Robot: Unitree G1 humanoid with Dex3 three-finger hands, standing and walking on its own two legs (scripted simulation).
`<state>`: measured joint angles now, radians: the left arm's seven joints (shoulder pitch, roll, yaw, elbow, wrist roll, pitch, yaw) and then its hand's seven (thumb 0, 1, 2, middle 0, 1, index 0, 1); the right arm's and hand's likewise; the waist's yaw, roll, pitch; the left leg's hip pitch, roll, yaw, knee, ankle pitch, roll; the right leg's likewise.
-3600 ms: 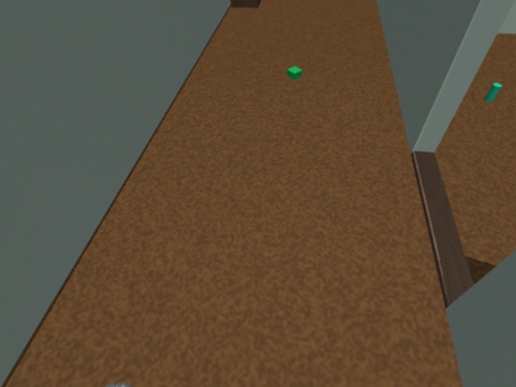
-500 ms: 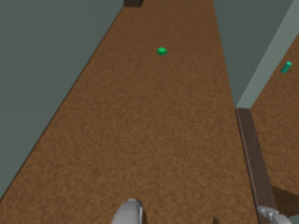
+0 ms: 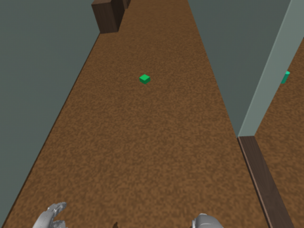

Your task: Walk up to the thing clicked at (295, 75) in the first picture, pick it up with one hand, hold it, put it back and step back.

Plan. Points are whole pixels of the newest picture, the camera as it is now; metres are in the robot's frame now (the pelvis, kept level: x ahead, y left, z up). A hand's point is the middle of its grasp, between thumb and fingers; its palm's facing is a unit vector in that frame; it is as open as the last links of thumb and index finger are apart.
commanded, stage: walk up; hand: left
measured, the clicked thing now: (144, 79) +1.65 +0.23 -0.71
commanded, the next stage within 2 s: none
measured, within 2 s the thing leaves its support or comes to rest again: neither
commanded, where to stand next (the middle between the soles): +1.30 +0.08 m, yaw +0 degrees
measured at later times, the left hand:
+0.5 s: hand (84, 186) +0.27 +0.29 -0.14, palm faces +0.07 -0.93 -0.37, open 7.4 cm
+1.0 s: hand (112, 101) +0.65 +0.25 -0.09, palm faces +0.01 -0.91 -0.41, open 7.4 cm
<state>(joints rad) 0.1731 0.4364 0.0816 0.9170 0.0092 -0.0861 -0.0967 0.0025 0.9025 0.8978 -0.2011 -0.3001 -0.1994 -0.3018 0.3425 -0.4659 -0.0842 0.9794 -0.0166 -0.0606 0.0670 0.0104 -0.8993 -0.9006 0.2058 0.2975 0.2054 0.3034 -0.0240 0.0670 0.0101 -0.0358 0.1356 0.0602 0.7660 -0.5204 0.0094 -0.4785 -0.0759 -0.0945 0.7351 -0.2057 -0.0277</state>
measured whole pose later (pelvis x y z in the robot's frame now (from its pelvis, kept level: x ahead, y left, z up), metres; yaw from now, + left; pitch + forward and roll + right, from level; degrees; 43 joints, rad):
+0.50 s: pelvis +0.29 +0.01 +0.01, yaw +3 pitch +0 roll +0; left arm 0.35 0.43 0.06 0.95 0.00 -0.06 -0.03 0.01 0.90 0.90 -0.20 -0.30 -0.20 -0.30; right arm 0.13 -0.41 -0.07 0.89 -0.05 -0.06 0.10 0.01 -0.90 -0.90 0.20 0.30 0.20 0.30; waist 0.06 -0.04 0.07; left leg -0.44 0.01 0.08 0.61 -0.16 0.04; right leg -0.03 -0.07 -0.12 0.71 -0.51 -0.02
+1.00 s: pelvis +0.55 -0.03 +0.02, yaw +2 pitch -3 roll +2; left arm 0.18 0.38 0.05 0.88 0.00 -0.09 -0.06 0.00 0.90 0.90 -0.20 -0.30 -0.20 -0.30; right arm 0.32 -0.43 -0.05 0.92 -0.01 -0.04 0.05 0.01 -0.90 -0.90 0.20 0.30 0.20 0.30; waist -0.01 0.05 0.09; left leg -0.21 0.02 0.02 1.02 -0.48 0.04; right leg -0.38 -0.06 -0.09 0.65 -0.22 -0.04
